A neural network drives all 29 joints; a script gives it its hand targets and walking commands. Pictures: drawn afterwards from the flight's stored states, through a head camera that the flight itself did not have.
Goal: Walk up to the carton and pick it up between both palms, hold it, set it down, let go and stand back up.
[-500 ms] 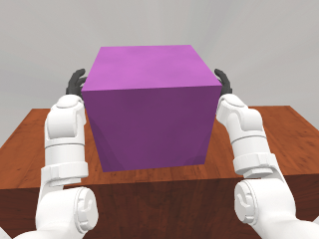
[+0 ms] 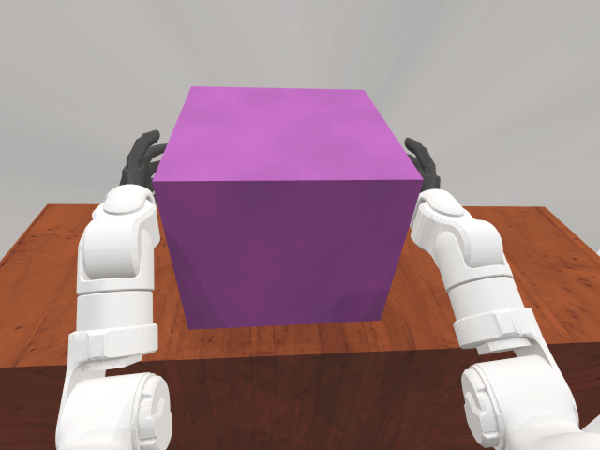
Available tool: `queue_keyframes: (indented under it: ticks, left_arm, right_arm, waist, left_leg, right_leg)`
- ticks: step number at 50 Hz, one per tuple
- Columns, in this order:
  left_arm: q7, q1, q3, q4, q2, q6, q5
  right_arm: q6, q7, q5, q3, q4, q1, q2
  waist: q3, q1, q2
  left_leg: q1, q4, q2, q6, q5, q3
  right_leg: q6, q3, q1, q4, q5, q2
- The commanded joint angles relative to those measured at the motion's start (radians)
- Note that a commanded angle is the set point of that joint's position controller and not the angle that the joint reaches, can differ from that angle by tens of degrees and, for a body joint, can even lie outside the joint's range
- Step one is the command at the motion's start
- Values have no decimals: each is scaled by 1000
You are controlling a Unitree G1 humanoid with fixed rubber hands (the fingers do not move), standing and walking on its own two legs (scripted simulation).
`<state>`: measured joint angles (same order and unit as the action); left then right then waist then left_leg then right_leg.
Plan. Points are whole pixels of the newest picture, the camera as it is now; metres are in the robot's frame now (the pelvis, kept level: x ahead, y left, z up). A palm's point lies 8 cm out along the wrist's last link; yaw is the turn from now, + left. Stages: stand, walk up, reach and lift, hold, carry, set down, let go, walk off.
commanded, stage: hold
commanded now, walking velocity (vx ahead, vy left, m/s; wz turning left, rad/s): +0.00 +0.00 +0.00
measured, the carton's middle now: (283, 200) +0.40 +0.00 +0.19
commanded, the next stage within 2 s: set down in 1.42 s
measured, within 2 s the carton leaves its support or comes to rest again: neither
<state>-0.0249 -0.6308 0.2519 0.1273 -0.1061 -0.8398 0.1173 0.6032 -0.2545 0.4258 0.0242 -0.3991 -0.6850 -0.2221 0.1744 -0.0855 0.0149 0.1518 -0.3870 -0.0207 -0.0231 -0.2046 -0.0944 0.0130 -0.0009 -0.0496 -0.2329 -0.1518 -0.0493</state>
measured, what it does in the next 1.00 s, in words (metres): stands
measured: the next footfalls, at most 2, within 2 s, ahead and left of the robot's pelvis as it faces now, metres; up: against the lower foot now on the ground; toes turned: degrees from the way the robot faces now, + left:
none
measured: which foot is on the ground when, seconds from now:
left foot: down 0.00-1.00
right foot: down 0.00-1.00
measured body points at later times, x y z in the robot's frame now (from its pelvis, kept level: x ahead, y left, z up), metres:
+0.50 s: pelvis -0.03 +0.01 +0.00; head -0.10 +0.02 +0.44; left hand +0.35 +0.18 +0.24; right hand +0.35 -0.17 +0.23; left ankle +0.00 +0.13 -0.75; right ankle -0.02 -0.11 -0.75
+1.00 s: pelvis -0.01 +0.00 +0.00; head -0.10 +0.03 +0.44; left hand +0.36 +0.18 +0.23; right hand +0.35 -0.18 +0.24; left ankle +0.00 +0.13 -0.75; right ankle -0.02 -0.11 -0.75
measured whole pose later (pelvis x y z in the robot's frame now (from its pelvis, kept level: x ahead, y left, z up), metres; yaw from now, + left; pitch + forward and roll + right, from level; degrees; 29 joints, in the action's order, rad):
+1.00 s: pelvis -0.01 +0.00 +0.00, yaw -1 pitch -3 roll -2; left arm -0.03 -0.62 0.26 0.15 -0.08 -0.82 0.13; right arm 0.62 -0.24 0.41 -0.01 -0.42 -0.69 -0.21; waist 0.18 -0.08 0.02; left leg 0.14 -0.39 -0.02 -0.02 -0.20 -0.09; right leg 0.01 -0.01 -0.05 -0.25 -0.15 -0.05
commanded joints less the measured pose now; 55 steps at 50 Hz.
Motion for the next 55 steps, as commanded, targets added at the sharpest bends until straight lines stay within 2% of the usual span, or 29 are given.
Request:
queue_keyframes:
  ticks: [1,5,7,8,10,11,12,13,16,18,21,25,26,27,29,31,32,34,37,39,42,45,46,48,49,51,52,53,55]
  left_arm:
    - [148,-754,-519,-290,607,52,-159]
    - [160,-738,-541,-342,607,38,-162]
    - [161,-756,-511,-339,603,37,-136]
    - [168,-729,-483,-277,598,27,-126]
    - [179,-737,-468,-260,589,28,-116]
    - [184,-738,-458,-247,592,26,-110]
    - [189,-763,-483,-230,616,29,-113]
    - [189,-771,-448,-172,621,28,-100]
    - [197,-818,-414,-52,623,32,-90]
    - [197,-852,-364,51,619,44,-73]
    - [192,-935,-410,-21,641,97,-129]
    - [149,-1060,-423,12,642,154,-179]
    - [133,-1055,-452,-18,667,166,-196]
    - [124,-1080,-435,38,626,166,-180]
    - [101,-1055,-502,-45,672,179,-230]
    - [89,-1034,-477,-29,649,166,-226]
    - [90,-1017,-437,33,637,151,-188]
    - [106,-967,-453,41,632,132,-196]
    - [115,-943,-482,-52,659,125,-210]
    - [117,-901,-506,-98,668,124,-228]
    - [125,-840,-510,-178,641,113,-205]
    - [135,-827,-499,-190,632,100,-180]
    - [132,-833,-514,-247,620,100,-182]
    - [140,-817,-470,-167,606,78,-147]
    - [144,-846,-484,-236,597,86,-166]
    - [144,-812,-480,-206,620,73,-140]
    - [147,-810,-457,-172,613,65,-137]
    - [152,-849,-465,-157,614,67,-130]
    - [167,-840,-450,-119,623,59,-132]
  right_arm:
    - [-26,140,172,414,492,-924,668]
    - [-20,146,155,391,500,-886,654]
    - [-9,159,141,376,476,-888,662]
    - [0,162,129,351,427,-886,651]
    - [-5,173,110,341,420,-900,663]
    - [-4,180,101,335,402,-917,661]
    - [-8,184,76,332,380,-909,659]
    - [-12,190,58,288,364,-939,652]
    - [-24,212,3,240,277,-984,663]
    - [-31,222,-50,209,205,-1038,683]
    - [-63,233,-39,204,177,-1074,729]
    - [-100,234,-13,217,177,-1173,744]
    - [-119,238,-6,242,232,-1187,727]
    - [-118,239,0,229,154,-1204,710]
    - [-134,236,27,262,250,-1186,699]
    - [-125,227,44,286,235,-1166,684]
    - [-109,222,35,248,148,-1147,658]
    - [-94,214,41,254,134,-1077,633]
    - [-95,198,74,311,259,-1087,650]
    - [-86,181,109,333,314,-1061,672]
    - [-73,155,141,358,406,-1005,662]
    - [-55,147,147,372,424,-993,670]
    - [-50,149,156,387,431,-956,691]
    - [-30,156,142,374,380,-993,671]
    - [-32,160,145,387,394,-965,691]
    - [-30,167,126,381,388,-965,685]
    - [-26,171,125,357,342,-983,668]
    - [-28,177,109,323,314,-990,686]
    - [-26,189,67,296,245,-1006,690]
  waist:
    - [331,14,-84]
    - [313,-9,-102]
    - [265,15,-103]
    - [212,-1,-97]
    - [209,0,-75]
    - [206,22,-73]
    - [210,7,-95]
    - [167,19,-94]
    - [121,2,-56]
    - [94,31,-15]
    - [234,16,-40]
    - [381,51,-26]
    - [465,58,-43]
    - [408,59,-61]
    - [540,44,-64]
    - [551,47,-54]
    - [432,35,-61]
    - [423,-2,-66]
    - [510,4,-63]
    - [542,-16,-52]
    - [551,-10,-51]
    - [434,3,-59]
    - [416,1,-80]
    - [304,22,-73]
    - [345,23,-73]
    - [287,21,-76]
    - [242,40,-89]
    - [220,17,-104]
    - [194,19,-87]
  left_leg:
    - [-178,0,67,-52,463,40]
    - [-197,4,59,-73,495,38]
    - [-183,13,52,-67,463,31]
    - [-172,27,54,-64,427,33]
    - [-157,53,44,-47,347,45]
    - [-158,56,43,-48,335,49]
    - [-159,60,46,-48,318,50]
    - [-128,77,41,-39,276,57]
    - [-65,119,42,-8,108,60]
    - [-31,141,39,16,-8,69]
    - [-62,121,45,14,38,60]
    - [-73,80,57,14,56,57]
    - [-112,73,53,12,102,54]
    - [-87,75,46,4,52,49]
    - [-151,40,52,-12,201,41]
    - [-163,21,51,-21,263,42]
    - [-122,32,54,-24,231,49]
    - [-131,49,50,-24,214,49]
    - [-160,13,57,-24,326,54]
    - [-192,-13,73,-34,430,46]
    - [-195,-19,82,-46,462,45]
    - [-182,-14,72,-46,428,40]
    - [-186,-7,72,-47,439,44]
    - [-157,8,64,-43,370,44]
    - [-151,17,65,-35,354,43]
    - [-147,24,60,-41,333,38]
    - [-144,29,53,-39,309,46]
    - [-116,47,53,-42,273,42]
    - [-105,69,43,-32,212,51]
  right_leg:
    - [-63,-16,143,-54,471,-25]
    - [-60,-8,151,-61,509,-32]
    - [-54,-6,121,-56,444,-30]
    - [-55,-5,101,-46,417,-26]
    - [-44,-7,85,-33,336,-21]
    - [-41,-7,84,-31,296,-21]
    - [-42,-4,79,-23,263,-17]
    - [-37,2,52,-7,213,-16]
    - [-29,-14,18,11,62,-6]
    - [-37,-5,-38,22,-68,0]
    - [-27,-2,3,-4,-27,-1]
    - [-33,-7,-22,-16,-23,-3]
    - [-29,1,-16,-30,13,-10]
    - [-30,-7,-54,-31,-25,-7]
    - [-29,-2,-13,-45,93,-18]
    - [-29,4,3,-41,141,-17]
    - [-30,3,-40,-30,93,-22]
    - [-31,-1,-5,-13,109,-20]
    - [-33,-1,80,-26,241,-18]
    - [-39,-11,119,-36,394,-20]
    - [-56,-7,161,-65,511,-23]
    - [-55,-10,115,-42,445,-21]
    - [-54,-10,117,-50,428,-29]
    - [-56,-9,86,-33,348,-23]
    - [-55,-21,107,-40,360,-19]
    - [-49,-13,72,-31,299,-21]
    - [-52,-12,52,-21,254,-20]
    - [-51,-7,40,-14,212,-21]
    - [-39,-13,20,-2,135,-16]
